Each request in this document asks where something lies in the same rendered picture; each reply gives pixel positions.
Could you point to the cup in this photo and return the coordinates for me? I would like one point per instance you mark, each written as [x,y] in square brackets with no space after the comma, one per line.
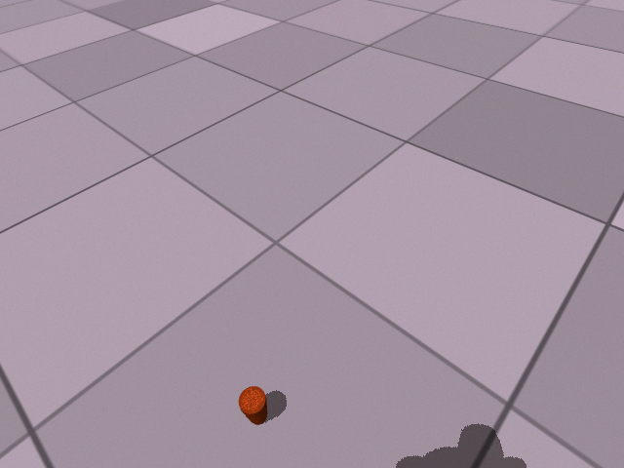
[252,403]

